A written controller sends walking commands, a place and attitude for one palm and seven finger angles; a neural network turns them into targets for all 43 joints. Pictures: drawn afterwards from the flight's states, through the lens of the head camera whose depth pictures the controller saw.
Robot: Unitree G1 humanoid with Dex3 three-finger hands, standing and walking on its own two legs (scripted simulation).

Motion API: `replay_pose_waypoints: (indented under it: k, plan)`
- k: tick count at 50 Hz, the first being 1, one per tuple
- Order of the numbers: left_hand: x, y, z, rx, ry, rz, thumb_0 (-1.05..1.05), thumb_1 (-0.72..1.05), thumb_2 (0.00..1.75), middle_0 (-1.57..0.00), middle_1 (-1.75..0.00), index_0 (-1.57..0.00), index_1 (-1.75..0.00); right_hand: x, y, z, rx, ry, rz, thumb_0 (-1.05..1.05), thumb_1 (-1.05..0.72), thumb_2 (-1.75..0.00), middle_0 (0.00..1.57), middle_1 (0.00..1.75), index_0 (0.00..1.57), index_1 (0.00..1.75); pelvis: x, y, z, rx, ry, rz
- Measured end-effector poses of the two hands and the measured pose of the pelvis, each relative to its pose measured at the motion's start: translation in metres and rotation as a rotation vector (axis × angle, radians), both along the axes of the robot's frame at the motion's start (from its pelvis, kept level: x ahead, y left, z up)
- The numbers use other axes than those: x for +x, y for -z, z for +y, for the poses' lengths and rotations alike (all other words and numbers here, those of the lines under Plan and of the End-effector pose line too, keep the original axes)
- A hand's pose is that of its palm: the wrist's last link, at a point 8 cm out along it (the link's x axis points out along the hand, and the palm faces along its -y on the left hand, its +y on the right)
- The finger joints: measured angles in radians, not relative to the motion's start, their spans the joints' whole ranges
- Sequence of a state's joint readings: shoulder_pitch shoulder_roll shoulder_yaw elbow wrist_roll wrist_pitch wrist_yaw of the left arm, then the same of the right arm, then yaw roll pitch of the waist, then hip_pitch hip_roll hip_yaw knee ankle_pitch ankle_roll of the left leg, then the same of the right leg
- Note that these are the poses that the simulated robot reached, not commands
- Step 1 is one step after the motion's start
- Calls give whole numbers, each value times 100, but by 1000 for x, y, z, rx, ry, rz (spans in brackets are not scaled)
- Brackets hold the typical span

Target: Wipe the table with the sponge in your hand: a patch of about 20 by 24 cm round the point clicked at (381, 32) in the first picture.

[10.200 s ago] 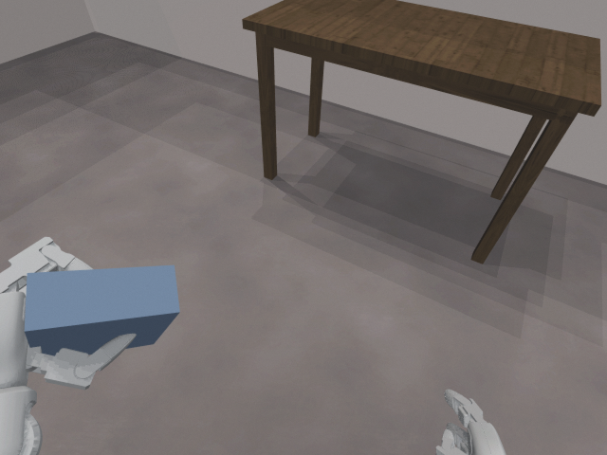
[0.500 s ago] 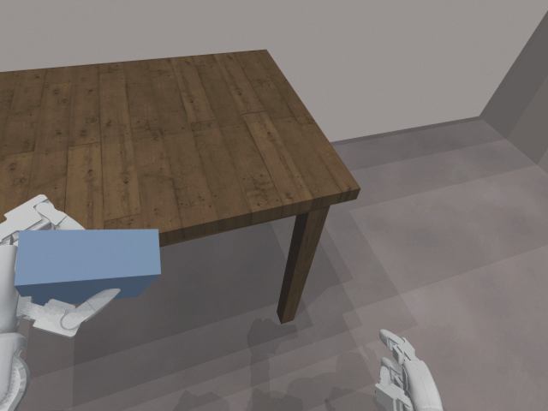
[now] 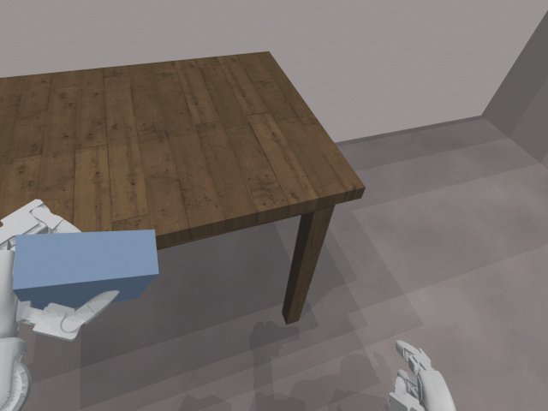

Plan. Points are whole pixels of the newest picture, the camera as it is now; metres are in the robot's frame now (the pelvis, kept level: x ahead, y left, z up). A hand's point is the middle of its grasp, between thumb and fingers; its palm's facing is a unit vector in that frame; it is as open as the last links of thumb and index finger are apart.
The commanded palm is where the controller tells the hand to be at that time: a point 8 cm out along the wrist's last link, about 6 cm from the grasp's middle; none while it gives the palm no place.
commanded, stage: look again from close up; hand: left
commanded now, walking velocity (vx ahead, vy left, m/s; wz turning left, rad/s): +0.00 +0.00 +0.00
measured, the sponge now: (108, 271) +0.23 +0.22 +0.14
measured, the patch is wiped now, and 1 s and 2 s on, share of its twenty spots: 0.00 0.00 0.00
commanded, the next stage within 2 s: shuffle to correct the standing spot in 0.10 s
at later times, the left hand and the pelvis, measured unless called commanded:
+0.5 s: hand (61, 281) +0.21 +0.25 +0.15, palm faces +0.39 -0.84 -0.37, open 9.0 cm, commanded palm +0.15 +0.29 +0.17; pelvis +0.00 +0.01 -0.01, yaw +1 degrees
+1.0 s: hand (30, 259) +0.22 +0.28 +0.17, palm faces +0.37 -0.83 -0.43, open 9.0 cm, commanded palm +0.16 +0.33 +0.17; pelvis +0.00 +0.05 -0.01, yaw +1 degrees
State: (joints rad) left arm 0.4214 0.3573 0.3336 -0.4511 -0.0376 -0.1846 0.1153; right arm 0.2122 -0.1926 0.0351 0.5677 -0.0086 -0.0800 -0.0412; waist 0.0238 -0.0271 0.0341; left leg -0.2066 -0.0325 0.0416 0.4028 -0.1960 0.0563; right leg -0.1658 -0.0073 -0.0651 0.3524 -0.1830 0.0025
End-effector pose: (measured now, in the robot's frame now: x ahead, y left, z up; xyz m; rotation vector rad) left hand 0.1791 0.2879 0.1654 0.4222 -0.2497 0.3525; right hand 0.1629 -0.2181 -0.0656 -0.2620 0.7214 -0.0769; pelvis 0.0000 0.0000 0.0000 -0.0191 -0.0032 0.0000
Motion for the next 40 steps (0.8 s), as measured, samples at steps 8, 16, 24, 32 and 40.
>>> replay_pose_waypoints:
  k: [8, 16, 24, 32, 40]
  plan:
    - [-4, 3, -5, -7, -14, 26, -1, -42, 105, -85, -138, -85, -138, -4, 4, -6, 7, 10, 15, 1, -91, -90, 21, 30, 20, 30, -1, 0, -5, -1, -3, 1]
    - [-7, -2, -11, 6, -9, 14, -1, -42, 105, -85, -138, -85, -139, 0, 4, -11, 11, 7, -3, 1, -91, -90, 21, 30, 20, 30, -2, 1, -8, -5, -13, 2]
    - [-10, 5, 0, 8, -15, 16, -1, -42, 105, -85, -138, -85, -139, 4, 7, -14, -17, 20, 3, 1, -91, -90, 21, 30, 20, 30, 1, 7, 3, -16, -26, 4]
    - [-8, -5, 15, 77, -5, -35, -1, -42, 105, -85, -138, -84, -139, 7, 12, 6, 0, 8, -15, 1, -91, -90, 20, 30, 20, 30, 2, 14, 16, 20, -17, -9]
    - [-9, -1, 24, 65, 7, -76, -1, -42, 105, -85, -138, -84, -139, 5, 26, 24, 31, -2, 18, 1, -91, -90, 21, 30, 20, 30, 3, 23, 31, -8, -17, -4]
